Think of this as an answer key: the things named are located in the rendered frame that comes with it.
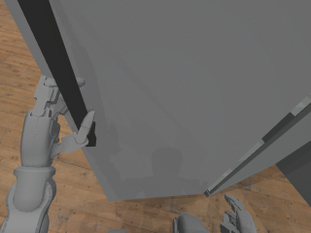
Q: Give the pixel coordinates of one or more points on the robot right hand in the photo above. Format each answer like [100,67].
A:
[240,222]

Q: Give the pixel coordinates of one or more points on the robot left forearm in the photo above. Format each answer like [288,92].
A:
[29,199]

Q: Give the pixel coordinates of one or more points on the handle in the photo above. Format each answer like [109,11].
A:
[42,23]

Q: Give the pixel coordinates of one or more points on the robot right thigh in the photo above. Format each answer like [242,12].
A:
[188,224]

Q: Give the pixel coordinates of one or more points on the fridge door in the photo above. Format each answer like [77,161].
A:
[181,89]

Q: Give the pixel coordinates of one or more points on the robot left hand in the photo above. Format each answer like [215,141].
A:
[40,126]

